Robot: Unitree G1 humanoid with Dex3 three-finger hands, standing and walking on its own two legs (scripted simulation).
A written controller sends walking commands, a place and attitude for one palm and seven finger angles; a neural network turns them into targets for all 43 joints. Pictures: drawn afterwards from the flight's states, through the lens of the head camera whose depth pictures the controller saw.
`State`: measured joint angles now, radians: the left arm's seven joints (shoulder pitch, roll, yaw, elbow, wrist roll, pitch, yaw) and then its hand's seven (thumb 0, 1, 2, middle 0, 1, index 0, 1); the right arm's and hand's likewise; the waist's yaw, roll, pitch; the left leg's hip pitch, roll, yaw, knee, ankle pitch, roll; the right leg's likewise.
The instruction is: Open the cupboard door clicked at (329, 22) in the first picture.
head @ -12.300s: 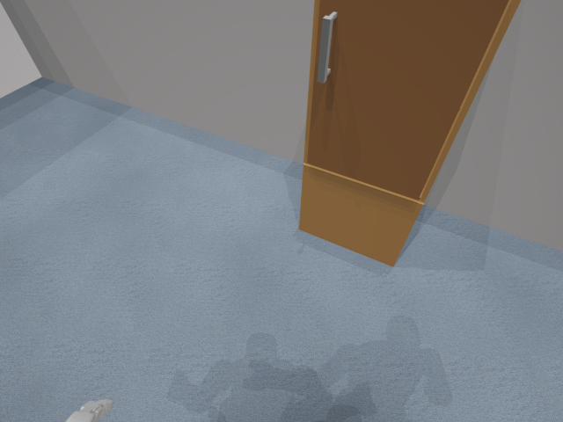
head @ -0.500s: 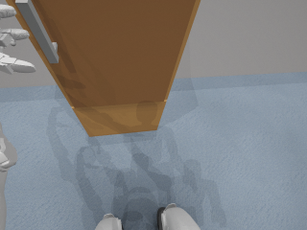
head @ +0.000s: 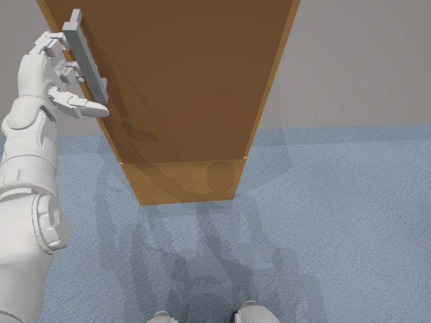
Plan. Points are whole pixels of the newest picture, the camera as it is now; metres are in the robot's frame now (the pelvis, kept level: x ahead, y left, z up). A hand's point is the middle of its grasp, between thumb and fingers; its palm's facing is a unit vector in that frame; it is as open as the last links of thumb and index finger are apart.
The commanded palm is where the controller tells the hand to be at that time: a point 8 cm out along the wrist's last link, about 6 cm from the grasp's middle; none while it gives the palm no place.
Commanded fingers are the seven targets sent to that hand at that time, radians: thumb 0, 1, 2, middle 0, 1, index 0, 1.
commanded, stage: slide the fingers in behind the handle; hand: left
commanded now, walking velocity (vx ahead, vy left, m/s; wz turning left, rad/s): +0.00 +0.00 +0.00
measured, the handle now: (90, 61) +0.57 +0.19 +0.12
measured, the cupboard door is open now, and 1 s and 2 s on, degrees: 0 0 0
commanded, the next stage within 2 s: close the thumb around the handle in 0.98 s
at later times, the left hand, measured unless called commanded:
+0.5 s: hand (97, 81) +0.51 +0.17 +0.13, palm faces +0.00 -1.00 +0.00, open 14.0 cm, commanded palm +0.49 +0.21 +0.12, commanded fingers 0.00 -0.50 0.30 -0.30 -1.20 -0.30 -1.20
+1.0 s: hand (100, 80) +0.52 +0.17 +0.12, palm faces +0.01 -1.00 +0.01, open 13.9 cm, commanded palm +0.50 +0.21 +0.12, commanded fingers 0.00 -0.50 0.30 -0.30 -1.20 -0.30 -1.20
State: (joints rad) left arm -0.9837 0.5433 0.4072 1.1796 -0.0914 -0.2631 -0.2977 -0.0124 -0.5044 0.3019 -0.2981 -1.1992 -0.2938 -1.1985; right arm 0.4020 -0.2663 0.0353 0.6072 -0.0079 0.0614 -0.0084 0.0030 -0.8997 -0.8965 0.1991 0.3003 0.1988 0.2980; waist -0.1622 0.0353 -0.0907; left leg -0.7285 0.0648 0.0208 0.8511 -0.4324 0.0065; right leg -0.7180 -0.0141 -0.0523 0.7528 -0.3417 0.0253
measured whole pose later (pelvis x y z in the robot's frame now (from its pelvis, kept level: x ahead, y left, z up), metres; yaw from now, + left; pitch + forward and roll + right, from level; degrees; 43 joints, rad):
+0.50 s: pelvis -0.01 -0.01 +0.00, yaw +0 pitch +17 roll -2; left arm -1.01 0.54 0.40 1.21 -0.09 -0.29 -0.26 -0.01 -0.50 0.30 -0.30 -1.20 -0.30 -1.20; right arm 0.45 -0.29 0.02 0.64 -0.01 0.04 -0.02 0.00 -0.90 -0.90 0.20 0.30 0.20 0.30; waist -0.18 0.03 -0.07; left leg -0.73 0.07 0.02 0.83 -0.41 -0.01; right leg -0.73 -0.01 -0.05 0.76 -0.33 0.01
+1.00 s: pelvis -0.01 -0.01 +0.00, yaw +0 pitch +18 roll -2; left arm -1.03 0.52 0.41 1.23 -0.07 -0.30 -0.23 -0.01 -0.50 0.30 -0.30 -1.20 -0.32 -1.21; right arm 0.43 -0.27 0.03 0.63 -0.01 0.03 -0.01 0.00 -0.90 -0.90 0.20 0.30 0.20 0.30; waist -0.18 0.04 -0.07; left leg -0.74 0.06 0.03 0.84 -0.42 0.00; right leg -0.74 -0.01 -0.04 0.77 -0.33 0.02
